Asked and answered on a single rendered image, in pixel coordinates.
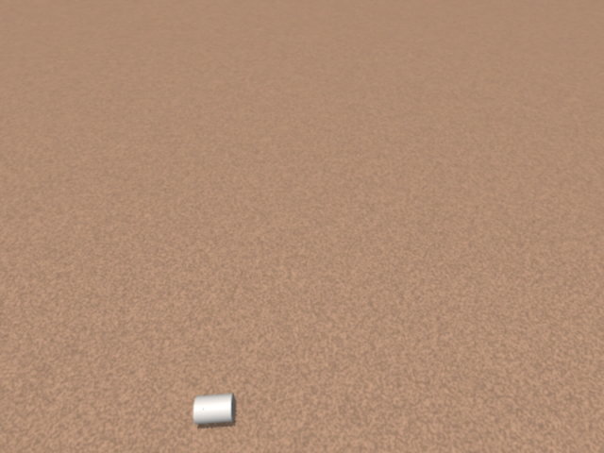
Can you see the can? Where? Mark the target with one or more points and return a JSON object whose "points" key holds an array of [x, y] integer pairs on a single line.
{"points": [[213, 408]]}

